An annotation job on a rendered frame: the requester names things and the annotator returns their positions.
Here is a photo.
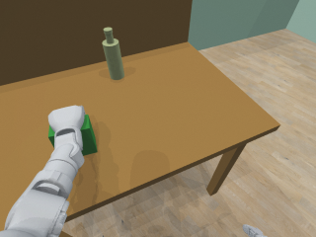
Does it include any sponge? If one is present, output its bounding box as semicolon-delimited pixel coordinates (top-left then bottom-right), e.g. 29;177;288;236
48;115;98;156

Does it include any robot left upper arm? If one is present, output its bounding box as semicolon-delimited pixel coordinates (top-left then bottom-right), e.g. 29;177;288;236
0;189;70;237

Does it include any table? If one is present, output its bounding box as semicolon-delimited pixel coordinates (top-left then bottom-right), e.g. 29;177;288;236
0;0;280;237

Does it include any left robot hand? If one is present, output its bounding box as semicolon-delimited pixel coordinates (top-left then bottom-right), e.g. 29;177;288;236
48;105;86;150

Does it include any robot left forearm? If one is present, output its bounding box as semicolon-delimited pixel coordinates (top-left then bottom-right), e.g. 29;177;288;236
4;125;85;230

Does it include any right robot hand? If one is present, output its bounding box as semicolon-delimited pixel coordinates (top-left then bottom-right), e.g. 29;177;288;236
242;224;268;237

